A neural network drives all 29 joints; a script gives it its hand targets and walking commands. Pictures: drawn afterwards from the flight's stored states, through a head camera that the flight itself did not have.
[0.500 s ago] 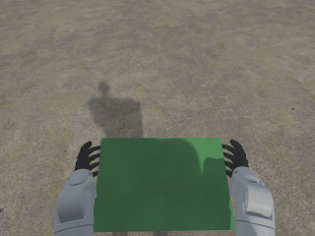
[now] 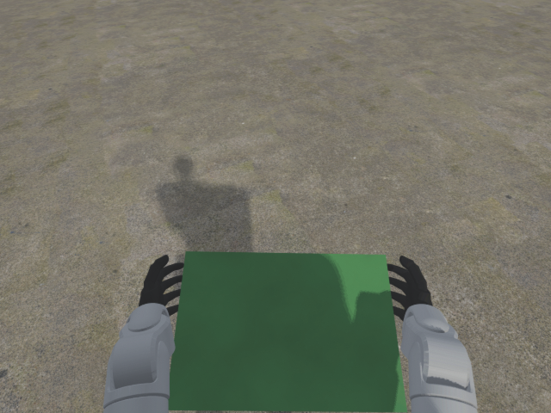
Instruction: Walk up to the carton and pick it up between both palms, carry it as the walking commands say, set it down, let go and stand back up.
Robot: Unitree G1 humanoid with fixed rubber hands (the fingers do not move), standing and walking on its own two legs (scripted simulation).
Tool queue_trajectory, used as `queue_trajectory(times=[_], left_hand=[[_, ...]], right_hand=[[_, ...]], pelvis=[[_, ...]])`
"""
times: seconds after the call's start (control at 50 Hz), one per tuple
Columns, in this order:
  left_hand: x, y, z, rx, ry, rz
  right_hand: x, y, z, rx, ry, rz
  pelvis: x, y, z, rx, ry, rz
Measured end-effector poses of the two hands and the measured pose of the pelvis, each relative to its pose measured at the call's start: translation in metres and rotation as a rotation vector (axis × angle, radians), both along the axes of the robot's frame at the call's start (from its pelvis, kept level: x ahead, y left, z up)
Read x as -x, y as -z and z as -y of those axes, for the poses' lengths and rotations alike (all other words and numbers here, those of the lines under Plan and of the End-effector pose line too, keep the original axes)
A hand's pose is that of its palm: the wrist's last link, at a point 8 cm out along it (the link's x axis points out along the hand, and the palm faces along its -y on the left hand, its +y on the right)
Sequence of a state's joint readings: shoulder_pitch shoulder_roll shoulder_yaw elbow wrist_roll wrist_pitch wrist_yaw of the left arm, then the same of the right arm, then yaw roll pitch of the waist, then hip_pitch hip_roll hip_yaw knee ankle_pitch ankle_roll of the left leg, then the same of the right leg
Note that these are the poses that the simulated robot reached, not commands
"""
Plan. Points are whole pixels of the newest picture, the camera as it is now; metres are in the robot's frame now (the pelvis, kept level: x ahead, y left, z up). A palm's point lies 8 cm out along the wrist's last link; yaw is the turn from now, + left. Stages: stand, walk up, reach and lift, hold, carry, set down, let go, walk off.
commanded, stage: carry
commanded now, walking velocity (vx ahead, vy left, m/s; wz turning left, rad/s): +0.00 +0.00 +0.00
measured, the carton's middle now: (282, 332) +0.28 +0.00 -0.07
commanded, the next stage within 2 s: hold in 0.58 s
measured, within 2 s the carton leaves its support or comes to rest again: neither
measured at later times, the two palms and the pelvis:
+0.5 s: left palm (154, 317) +0.25 +0.18 +0.04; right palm (417, 313) +0.26 -0.19 +0.03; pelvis -0.01 +0.00 +0.00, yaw +0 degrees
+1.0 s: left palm (126, 331) +0.22 +0.21 +0.06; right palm (415, 325) +0.23 -0.17 +0.06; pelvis -0.04 +0.01 +0.01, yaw +0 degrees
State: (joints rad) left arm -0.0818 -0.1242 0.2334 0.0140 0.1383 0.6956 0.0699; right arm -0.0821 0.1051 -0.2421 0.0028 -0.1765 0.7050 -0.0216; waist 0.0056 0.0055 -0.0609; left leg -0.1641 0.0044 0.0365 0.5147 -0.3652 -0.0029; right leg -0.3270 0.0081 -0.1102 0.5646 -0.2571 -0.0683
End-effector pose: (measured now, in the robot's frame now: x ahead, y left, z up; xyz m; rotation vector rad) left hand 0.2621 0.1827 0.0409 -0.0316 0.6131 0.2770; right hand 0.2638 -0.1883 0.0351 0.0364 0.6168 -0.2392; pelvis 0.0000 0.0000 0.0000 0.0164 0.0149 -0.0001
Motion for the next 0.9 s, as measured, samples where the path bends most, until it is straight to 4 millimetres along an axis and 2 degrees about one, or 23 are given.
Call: queue_trajectory(times=[0.62, 0.74, 0.9], left_hand=[[0.011, 0.004, 0.0, -0.004, 0.005, -0.004], [0.017, -0.009, -0.011, -0.027, 0.01, 0.002], [0.036, -0.016, -0.02, -0.005, 0.031, 0.034]], right_hand=[[0.004, 0.002, 0.001, 0.012, -0.025, 0.001], [0.016, -0.003, -0.01, -0.016, -0.012, -0.006], [0.033, -0.019, -0.018, 0.018, -0.018, 0.021]], pelvis=[[0.008, -0.001, 0.0, -0.001, 0.0, 0.022], [0.009, -0.01, -0.001, -0.004, 0.011, 0.055], [0.028, -0.013, -0.009, -0.001, 0.009, 0.103]])
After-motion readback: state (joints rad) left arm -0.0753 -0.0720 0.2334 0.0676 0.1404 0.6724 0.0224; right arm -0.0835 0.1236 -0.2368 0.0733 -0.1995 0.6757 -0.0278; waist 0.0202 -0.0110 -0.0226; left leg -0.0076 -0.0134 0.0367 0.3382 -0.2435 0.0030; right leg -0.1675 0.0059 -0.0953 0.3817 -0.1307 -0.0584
